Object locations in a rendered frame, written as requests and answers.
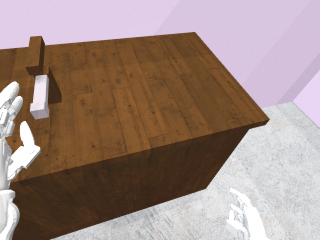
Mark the left robot forearm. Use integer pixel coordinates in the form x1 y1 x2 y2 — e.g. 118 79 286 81
0 189 20 240

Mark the tap lever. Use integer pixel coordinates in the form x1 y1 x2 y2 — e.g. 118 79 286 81
30 74 49 120

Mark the robot right hand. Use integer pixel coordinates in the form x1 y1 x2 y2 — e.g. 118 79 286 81
226 188 267 240

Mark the robot left hand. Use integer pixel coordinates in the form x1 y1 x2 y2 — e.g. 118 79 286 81
0 81 41 191

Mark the counter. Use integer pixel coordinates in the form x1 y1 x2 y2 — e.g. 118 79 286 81
0 32 270 240

